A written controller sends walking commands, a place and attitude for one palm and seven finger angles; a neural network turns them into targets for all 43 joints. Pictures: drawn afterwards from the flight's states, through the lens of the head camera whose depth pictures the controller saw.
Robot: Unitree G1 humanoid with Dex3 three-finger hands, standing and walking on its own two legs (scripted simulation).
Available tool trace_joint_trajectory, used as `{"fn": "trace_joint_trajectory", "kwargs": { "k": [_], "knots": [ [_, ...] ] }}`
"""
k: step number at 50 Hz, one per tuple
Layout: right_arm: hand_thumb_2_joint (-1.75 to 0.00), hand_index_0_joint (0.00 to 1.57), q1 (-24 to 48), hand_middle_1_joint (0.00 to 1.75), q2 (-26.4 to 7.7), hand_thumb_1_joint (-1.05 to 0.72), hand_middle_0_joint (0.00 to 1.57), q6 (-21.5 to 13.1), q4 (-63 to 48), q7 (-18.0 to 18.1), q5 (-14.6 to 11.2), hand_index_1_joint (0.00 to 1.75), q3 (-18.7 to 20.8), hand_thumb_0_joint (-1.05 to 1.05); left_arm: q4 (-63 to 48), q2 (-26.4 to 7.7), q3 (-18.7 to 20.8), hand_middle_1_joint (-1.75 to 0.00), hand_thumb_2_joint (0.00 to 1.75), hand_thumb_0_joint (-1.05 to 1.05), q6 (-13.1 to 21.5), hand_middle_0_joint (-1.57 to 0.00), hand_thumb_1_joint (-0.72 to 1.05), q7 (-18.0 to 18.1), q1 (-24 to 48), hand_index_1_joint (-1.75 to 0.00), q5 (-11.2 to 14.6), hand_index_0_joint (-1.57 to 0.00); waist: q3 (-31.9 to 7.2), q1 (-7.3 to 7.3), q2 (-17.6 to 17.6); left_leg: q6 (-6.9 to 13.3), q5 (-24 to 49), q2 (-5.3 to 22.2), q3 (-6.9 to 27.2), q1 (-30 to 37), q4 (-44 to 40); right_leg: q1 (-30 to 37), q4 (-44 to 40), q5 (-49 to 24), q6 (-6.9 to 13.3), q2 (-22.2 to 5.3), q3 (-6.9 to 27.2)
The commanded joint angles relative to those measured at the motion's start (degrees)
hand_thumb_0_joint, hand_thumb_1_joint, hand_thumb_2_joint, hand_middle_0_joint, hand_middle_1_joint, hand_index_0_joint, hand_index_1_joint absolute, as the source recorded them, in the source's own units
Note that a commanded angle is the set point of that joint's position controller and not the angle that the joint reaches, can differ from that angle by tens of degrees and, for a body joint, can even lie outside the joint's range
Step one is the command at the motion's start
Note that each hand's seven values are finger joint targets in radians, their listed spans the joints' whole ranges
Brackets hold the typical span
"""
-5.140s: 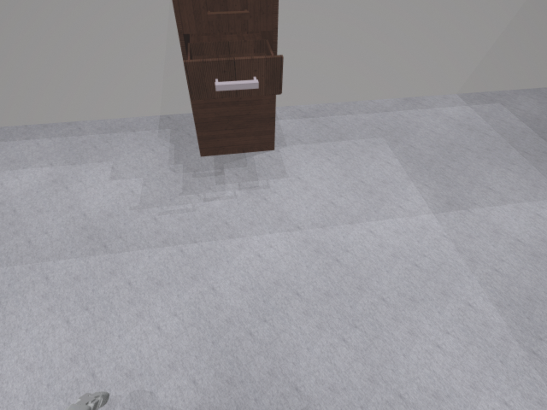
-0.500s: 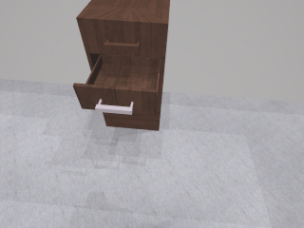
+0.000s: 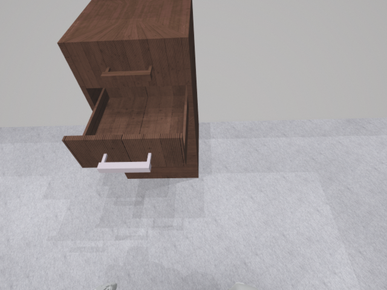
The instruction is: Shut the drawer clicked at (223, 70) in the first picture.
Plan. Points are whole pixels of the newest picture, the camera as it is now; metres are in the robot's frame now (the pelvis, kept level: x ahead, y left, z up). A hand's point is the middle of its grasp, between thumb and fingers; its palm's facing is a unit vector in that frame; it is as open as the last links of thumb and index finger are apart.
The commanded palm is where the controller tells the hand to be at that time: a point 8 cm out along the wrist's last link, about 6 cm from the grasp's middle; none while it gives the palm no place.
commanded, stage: take the last steps up to it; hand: left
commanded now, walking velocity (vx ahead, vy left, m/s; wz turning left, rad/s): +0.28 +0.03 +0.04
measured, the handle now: (125, 161) +0.52 +0.25 -0.15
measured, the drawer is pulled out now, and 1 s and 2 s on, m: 0.27 0.27 0.27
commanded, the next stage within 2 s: come to a stop and stand still in 0.40 s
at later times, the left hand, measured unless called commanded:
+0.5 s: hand out of the picture +0.06 +0.17 -0.15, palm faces +0.16 -0.98 -0.14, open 7.3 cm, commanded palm none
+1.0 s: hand (119, 262) +0.21 +0.20 -0.15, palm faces +0.01 -0.95 -0.30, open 7.4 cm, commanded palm none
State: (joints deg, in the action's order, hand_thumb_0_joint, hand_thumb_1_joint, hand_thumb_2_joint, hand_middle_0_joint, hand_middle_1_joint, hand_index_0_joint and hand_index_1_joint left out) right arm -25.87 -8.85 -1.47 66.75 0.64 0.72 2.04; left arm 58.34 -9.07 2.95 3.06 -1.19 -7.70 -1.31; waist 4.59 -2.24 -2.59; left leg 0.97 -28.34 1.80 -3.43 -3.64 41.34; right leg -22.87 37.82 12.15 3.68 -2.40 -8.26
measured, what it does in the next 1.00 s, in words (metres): walks ahead: left foot, then right foot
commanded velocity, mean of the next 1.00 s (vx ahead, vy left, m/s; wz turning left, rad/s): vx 0.02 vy -0.02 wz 0.02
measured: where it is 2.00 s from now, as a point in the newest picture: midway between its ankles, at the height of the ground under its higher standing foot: outside the picture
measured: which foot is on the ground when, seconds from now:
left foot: up 0.00-0.52, down 0.54-1.00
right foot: down 0.00-0.54, up 0.56-0.96, down 0.98-1.00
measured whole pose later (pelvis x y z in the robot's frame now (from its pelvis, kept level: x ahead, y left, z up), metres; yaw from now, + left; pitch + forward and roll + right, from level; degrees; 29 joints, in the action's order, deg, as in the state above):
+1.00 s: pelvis +0.15 +0.00 +0.01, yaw -2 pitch -1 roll +2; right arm -10.9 -10.5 1.8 61.1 1.3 0.7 3.3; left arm 59.7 -11.8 2.8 -1.0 2.1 -11.1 -1.4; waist 2.2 -0.4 -0.8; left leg -1.3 -10.9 4.3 -7.6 -17.1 29.7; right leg -13.6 32.4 18.1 0.2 -2.4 -1.8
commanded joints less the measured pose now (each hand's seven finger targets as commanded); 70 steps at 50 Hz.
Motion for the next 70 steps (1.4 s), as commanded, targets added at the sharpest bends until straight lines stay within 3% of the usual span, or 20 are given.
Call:
{"fn": "trace_joint_trajectory", "kwargs": {
  "k": [1, 3, 6, 14, 21, 25, 26, 27, 29, 40, 44, 47, 48, 49, 50, 51, 53, 60, 65, 70],
  "knots": [
    [-0.9, 0.2, 4.69, 0.3, -5.14, -0.9, 0.2, -1.62, -5.86, -0.36, -0.03, 0.3, 1.49, 0.0, 1.57, -11.5, 2.68, -0.3, 0.9, 0.0, 0.43, -0.2, 0.9, 1.77, -14.34, -0.3, 0.91, -0.2, -3.63, 6.87, 9.37, 1.93, 5.05, 3.4, 4.46, -28.64, 32.1, 18.5, -28.06, 16.06, 7.04, -20.78, 32.07],
    [-0.9, 0.2, 3.47, 0.3, -2.87, -0.9, 0.2, -0.47, -5.15, -0.47, 0.55, 0.3, 1.41, 0.0, 0.02, -7.18, 1.49, -0.3, 0.9, 0.0, 0.72, -0.2, 0.9, 2.21, -8.69, -0.3, 0.82, -0.2, -0.93, 2.75, 3.44, 1.05, 10.93, 5.41, 5.11, -25.61, 29.87, 9.91, -28.65, 9.48, 5.87, -17.29, 21.89],
    [-0.9, 0.2, 0.85, 0.3, -1.36, -0.9, 0.2, 0.84, -3.88, -0.71, 0.9, 0.3, 1.07, 0.0, 0.67, -4.7, 0.41, -0.3, 0.9, 0.0, 1.45, -0.2, 0.9, 2.12, -9.03, -0.3, 0.49, -0.2, 0.47, 0.45, 7.43, -0.69, 15.21, 5.49, 3.17, -23.83, 24.95, 6.07, -30.4, 0.29, 4.14, -13.26, 12.01],
    [-0.9, 0.2, 11.04, 0.3, -2.29, -0.9, 0.2, 0.82, -7.78, -1.46, 0.7, 0.3, 1.34, 0.0, 3.0, -5.47, 0.41, -0.3, 0.9, 0.0, 2.2, -0.2, 0.9, 2.09, -15.16, -0.3, 0.3, -0.2, 0.93, 2.71, 7.11, -2.72, 18.56, 5.95, 1.5, -29.99, 10.64, 15.03, -29.63, -10.86, 6.05, -13.5, 9.55],
    [-0.9, 0.2, 17.8, 0.3, -1.95, -0.9, 0.2, -0.22, -10.23, -1.79, 0.44, 0.3, 0.75, 0.0, 5.1, -6.79, 0.7, -0.3, 0.9, 0.0, 1.4, -0.2, 0.9, 2.48, -18.6, -0.3, -0.15, -0.2, 1.0, 4.87, 8.73, -1.21, 14.24, 2.8, -0.99, -22.79, -3.11, 18.05, -24.81, -18.23, 5.91, -14.32, 9.04],
    [-0.9, 0.2, 8.15, 0.3, -3.89, -0.9, 0.2, -1.58, -6.99, -0.76, 0.73, 0.3, 0.57, 0.0, 5.67, -5.37, 0.5, -0.3, 0.9, 0.0, 0.43, -0.2, 0.9, 2.59, -17.55, -0.3, 0.26, -0.2, -3.67, 0.87, 5.83, 0.59, 21.91, 0.71, -1.63, -4.26, -17.22, 14.72, -9.52, -19.13, 1.98, -8.57, 4.73],
    [-0.9, 0.2, 3.36, 0.3, -7.55, -0.9, 0.2, -2.16, -5.77, 0.06, 1.16, 0.3, 1.17, 0.0, 5.42, -2.7, -0.28, -0.3, 0.9, 0.0, 0.25, -0.2, 0.9, 2.63, -18.41, -0.3, 0.68, -0.2, -8.21, -0.46, -1.06, 3.42, 38.66, 9.53, 7.03, 5.95, -17.51, 7.12, 1.07, -9.07, -0.99, -3.63, 2.03],
    [-0.9, 0.2, 1.29, 0.3, -10.36, -0.9, 0.2, -1.84, -5.3, 0.81, 0.73, 0.3, 1.34, 0.0, 5.52, 0.26, -1.34, -0.3, 0.9, 0.0, 0.26, -0.2, 0.9, 2.89, -20.17, -0.3, 1.26, -0.2, -11.98, 0.21, -9.92, 9.23, 62.01, 20.32, 17.37, 11.52, -19.0, -0.24, 10.19, 17.55, -3.44, 0.4, 0.64],
    [-0.9, 0.2, 7.05, 0.3, -7.39, -0.9, 0.2, -1.01, -5.64, 2.18, 0.2, 0.3, -0.21, 0.0, 6.62, 0.28, -1.78, -0.3, 0.9, 0.0, -0.92, -0.2, 0.9, 3.88, -19.23, -0.3, 1.21, -0.2, -8.45, 2.52, -3.35, 10.99, 74.72, 20.15, 11.84, 3.61, -19.8, 3.11, 12.46, 22.25, -4.16, -1.93, 7.36],
    [-0.9, 0.2, 15.4, 0.3, -9.3, -0.9, 0.2, 2.02, -8.55, 2.56, 0.38, 0.3, 2.07, 0.0, 2.65, -3.5, 0.69, -0.3, 0.9, 0.0, -6.26, -0.2, 0.9, 3.29, -13.43, -0.3, 0.19, -0.2, -5.67, 3.5, -5.22, 9.27, 47.54, 17.08, 5.73, -7.53, -23.49, 2.12, 16.47, 13.12, -5.41, -0.81, 8.2],
    [-0.9, 0.2, 15.34, 0.3, -9.54, -0.9, 0.2, 2.28, -8.79, 1.64, 0.86, 0.3, 2.47, 0.0, 0.71, -3.33, 0.25, -0.3, 0.9, 0.0, -5.59, -0.2, 0.9, 3.18, -10.64, -0.3, 0.24, -0.2, -5.47, 2.8, -8.81, 7.99, 33.94, 15.61, 6.53, -8.48, -24.4, 4.9, 6.55, 12.97, -4.85, -0.68, 6.3],
    [-0.9, 0.2, 13.91, 0.3, -8.84, -0.9, 0.2, 2.5, -8.14, 0.97, 0.4, 0.3, 2.42, 0.0, 1.52, -4.38, 0.08, -0.3, 0.9, 0.0, -4.33, -0.2, 0.9, 3.37, -12.74, -0.3, 0.13, -0.2, -7.1, 3.84, -4.54, 4.48, 24.12, 11.97, 5.07, -10.83, -19.5, 13.56, -10.97, 0.98, -4.87, 0.13, 4.93],
    [-0.9, 0.2, 12.56, 0.3, -6.99, -0.9, 0.2, 2.47, -7.92, 0.6, -0.03, 0.3, 2.2, 0.0, 1.48, -6.5, 0.05, -0.3, 0.9, 0.0, -3.7, -0.2, 0.9, 3.58, -12.37, -0.3, -0.22, -0.2, -6.57, 3.41, 1.46, 1.66, 19.22, 8.34, 3.27, -12.68, -15.71, 15.47, -17.35, -2.99, -4.26, -1.99, 8.79],
    [-0.9, 0.2, 11.77, 0.3, -3.76, -0.9, 0.2, 2.69, -8.56, 0.39, -0.56, 0.3, 1.51, 0.0, 1.05, -9.66, 0.04, -0.3, 0.9, 0.0, -3.03, -0.2, 0.9, 3.79, -10.49, -0.3, -0.38, -0.2, -5.44, 1.96, 11.66, -1.43, 9.38, 3.68, -0.59, -15.11, -11.72, 13.27, -21.13, -5.72, -1.55, -10.41, 18.48],
    [-0.9, 0.2, 12.43, 0.3, -2.93, -0.9, 0.2, 3.14, -9.27, 0.11, -0.39, 0.3, 1.02, 0.0, 0.04, -12.05, 0.07, -0.3, 0.9, 0.0, -2.95, -0.2, 0.9, 3.6, -8.19, -0.3, -0.12, -0.2, -3.34, 1.72, 15.56, -2.37, 3.48, 1.46, -0.74, -14.24, -9.23, 7.69, -23.94, -6.41, 1.97, -15.06, 20.79],
    [-0.9, 0.2, 13.12, 0.3, -3.12, -0.9, 0.2, 3.39, -9.08, -0.1, -0.14, 0.3, 1.03, 0.0, -0.42, -11.81, -0.25, -0.3, 0.9, 0.0, -3.05, -0.2, 0.9, 3.39, -7.02, -0.3, -0.08, -0.2, -3.1, 2.1, 11.53, -2.23, 1.86, 1.52, 0.7, -12.44, -5.74, 5.08, -24.87, -4.11, 3.83, -15.01, 19.76],
    [-0.9, 0.2, 11.86, 0.3, -3.81, -0.9, 0.2, 3.73, -7.61, 0.18, 0.16, 0.3, 0.85, 0.0, 0.06, -9.48, -0.47, -0.3, 0.9, 0.0, -2.58, -0.2, 0.9, 3.61, -4.94, -0.3, 0.2, -0.2, -1.82, 1.1, 17.69, -2.09, 4.69, 2.16, 2.02, -12.31, -3.58, 5.43, -24.34, -6.77, 4.09, -11.56, 18.24],
    [-0.9, 0.2, 5.05, 0.3, -2.7, -0.9, 0.2, 2.58, -2.75, 0.92, 0.18, 0.3, -0.36, 0.0, 1.83, -6.43, -0.75, -0.3, 0.9, 0.0, -2.84, -0.2, 0.9, 3.23, -6.17, -0.3, 1.03, -0.2, 2.81, 0.85, 5.5, -1.55, 17.63, 3.03, 4.39, -5.71, -16.23, 1.65, -23.39, 9.44, 0.66, -6.16, 14.32],
    [-0.9, 0.2, 4.08, 0.3, -2.81, -0.9, 0.2, 1.68, -1.62, 1.45, 0.4, 0.3, -1.13, 0.0, 3.46, -5.89, -0.74, -0.3, 0.9, 0.0, -2.73, -0.2, 0.9, 3.21, -8.52, -0.3, 1.35, -0.2, -0.71, 2.73, -1.72, -1.42, 18.3, 3.94, 5.19, -8.7, -21.1, 11.31, -21.8, 3.66, -1.11, -3.91, 13.31],
    [-0.9, 0.2, 2.5, 0.3, -2.41, -0.9, 0.2, 2.03, -1.88, 1.45, 0.28, 0.3, -1.01, 0.0, 4.16, -5.64, -0.83, -0.3, 0.9, 0.0, -2.49, -0.2, 0.9, 3.11, -9.62, -0.3, 1.2, -0.2, -0.7, 2.35, 2.58, -1.71, 13.92, 2.88, 4.11, -8.92, -20.79, 11.29, -24.88, 9.36, -1.35, -4.3, 14.51]
  ]
}}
